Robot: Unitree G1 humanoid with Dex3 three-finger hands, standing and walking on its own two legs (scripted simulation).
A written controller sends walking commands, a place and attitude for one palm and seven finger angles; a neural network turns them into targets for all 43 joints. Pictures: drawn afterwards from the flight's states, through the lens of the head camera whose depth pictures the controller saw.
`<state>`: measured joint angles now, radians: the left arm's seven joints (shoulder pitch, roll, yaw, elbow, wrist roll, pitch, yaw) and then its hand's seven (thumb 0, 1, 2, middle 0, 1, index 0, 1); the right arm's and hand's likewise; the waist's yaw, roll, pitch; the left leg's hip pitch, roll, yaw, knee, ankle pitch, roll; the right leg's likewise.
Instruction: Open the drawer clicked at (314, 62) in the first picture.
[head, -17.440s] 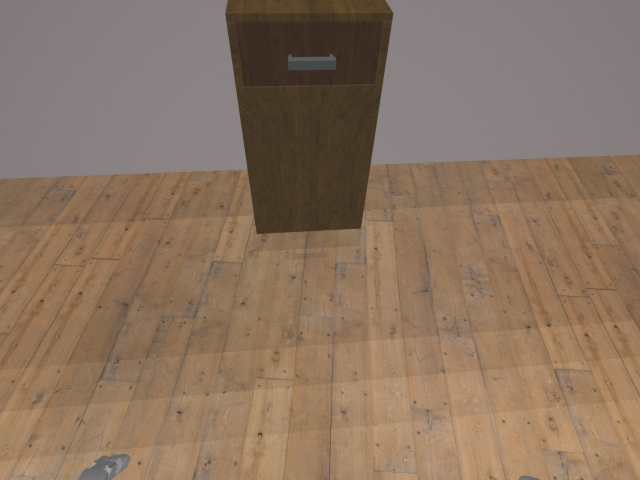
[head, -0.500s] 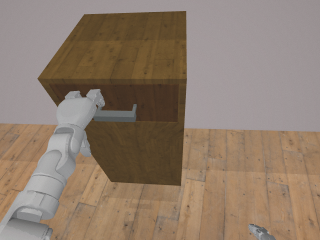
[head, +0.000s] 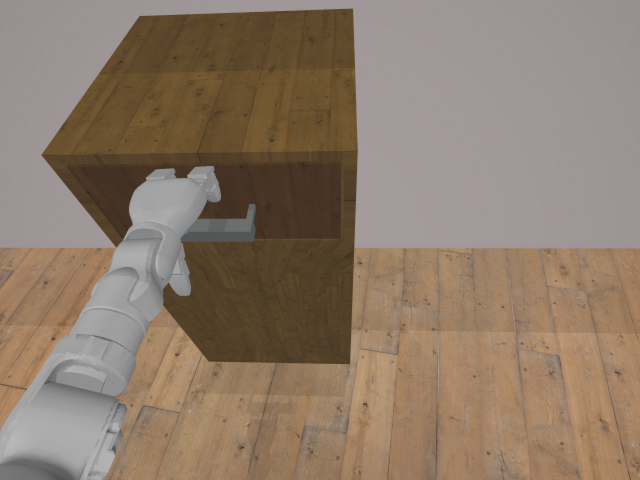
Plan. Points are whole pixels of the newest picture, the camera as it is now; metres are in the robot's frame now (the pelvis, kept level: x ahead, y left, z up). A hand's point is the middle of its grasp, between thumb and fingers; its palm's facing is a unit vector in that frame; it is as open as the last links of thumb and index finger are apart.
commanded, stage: move the hooked fingers above the handle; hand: left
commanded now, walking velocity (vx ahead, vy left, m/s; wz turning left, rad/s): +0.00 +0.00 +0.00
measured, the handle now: (213, 219) +0.49 +0.20 +0.00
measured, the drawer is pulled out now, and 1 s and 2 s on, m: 0.00 0.00 0.00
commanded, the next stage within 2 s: none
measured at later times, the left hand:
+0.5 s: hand (180, 225) +0.44 +0.21 +0.06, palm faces -0.08 -0.02 -1.00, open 13.8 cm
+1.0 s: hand (192, 209) +0.45 +0.20 +0.07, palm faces +0.01 -0.03 -1.00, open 13.6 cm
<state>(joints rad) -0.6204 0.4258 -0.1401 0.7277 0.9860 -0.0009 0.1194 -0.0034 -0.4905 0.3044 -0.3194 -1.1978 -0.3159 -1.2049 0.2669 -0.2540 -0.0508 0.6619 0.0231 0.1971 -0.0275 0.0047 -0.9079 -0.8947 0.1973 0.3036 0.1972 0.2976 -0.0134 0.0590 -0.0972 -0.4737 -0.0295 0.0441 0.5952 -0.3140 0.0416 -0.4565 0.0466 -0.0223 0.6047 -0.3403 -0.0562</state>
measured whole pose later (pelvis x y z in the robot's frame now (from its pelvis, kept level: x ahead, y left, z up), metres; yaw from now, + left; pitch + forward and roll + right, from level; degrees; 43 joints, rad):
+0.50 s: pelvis -0.01 +0.00 +0.00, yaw -2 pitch +11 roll +0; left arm -0.71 0.44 -0.08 0.92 1.03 0.01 0.19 0.00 -0.49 0.30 -0.34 -1.21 -0.33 -1.22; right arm 0.30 -0.24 -0.04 0.65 0.03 0.19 -0.04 0.00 -0.91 -0.89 0.20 0.30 0.20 0.30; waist -0.06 0.05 -0.11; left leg -0.49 -0.02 0.07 0.59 -0.29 0.05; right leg -0.49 0.06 0.01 0.60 -0.31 -0.05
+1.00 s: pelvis -0.01 +0.01 +0.00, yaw -1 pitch +12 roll +0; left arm -0.79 0.39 -0.12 0.95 1.04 0.02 0.24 0.00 -0.49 0.30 -0.36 -1.24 -0.35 -1.27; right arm 0.29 -0.24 -0.02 0.67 0.03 0.19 -0.03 0.00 -0.91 -0.89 0.20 0.30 0.20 0.30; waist -0.06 0.05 -0.13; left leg -0.53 -0.03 0.07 0.63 -0.31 0.06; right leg -0.52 0.05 0.00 0.62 -0.32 -0.04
